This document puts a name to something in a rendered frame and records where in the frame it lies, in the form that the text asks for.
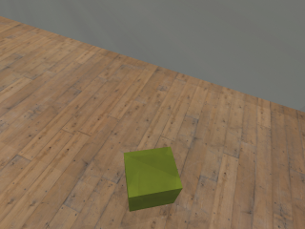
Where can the carton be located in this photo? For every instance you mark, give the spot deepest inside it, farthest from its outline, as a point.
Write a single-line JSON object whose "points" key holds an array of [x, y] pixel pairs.
{"points": [[152, 178]]}

